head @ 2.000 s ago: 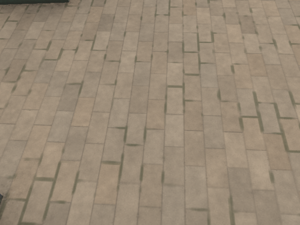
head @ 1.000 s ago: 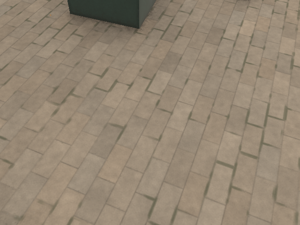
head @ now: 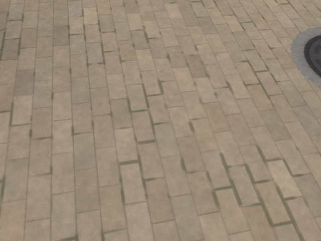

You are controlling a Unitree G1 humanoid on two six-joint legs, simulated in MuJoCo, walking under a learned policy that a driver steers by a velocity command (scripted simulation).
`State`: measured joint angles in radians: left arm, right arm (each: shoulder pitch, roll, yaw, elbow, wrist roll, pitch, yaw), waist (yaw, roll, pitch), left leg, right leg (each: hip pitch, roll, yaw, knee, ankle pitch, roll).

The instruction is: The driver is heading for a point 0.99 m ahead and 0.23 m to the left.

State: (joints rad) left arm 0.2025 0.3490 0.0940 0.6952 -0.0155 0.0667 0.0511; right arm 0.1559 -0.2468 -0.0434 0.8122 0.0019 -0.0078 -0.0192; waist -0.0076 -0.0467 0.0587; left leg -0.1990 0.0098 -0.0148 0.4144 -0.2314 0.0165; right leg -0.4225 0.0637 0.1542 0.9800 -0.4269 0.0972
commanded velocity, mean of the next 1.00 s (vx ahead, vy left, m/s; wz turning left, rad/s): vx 0.26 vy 0.00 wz -0.06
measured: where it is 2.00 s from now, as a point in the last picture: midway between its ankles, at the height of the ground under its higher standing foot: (140, 151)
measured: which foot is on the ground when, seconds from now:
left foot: down 0.00-0.30, up 0.32-0.56, down 0.58-1.00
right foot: up 0.00-0.12, down 0.14-0.58, up 0.60-1.00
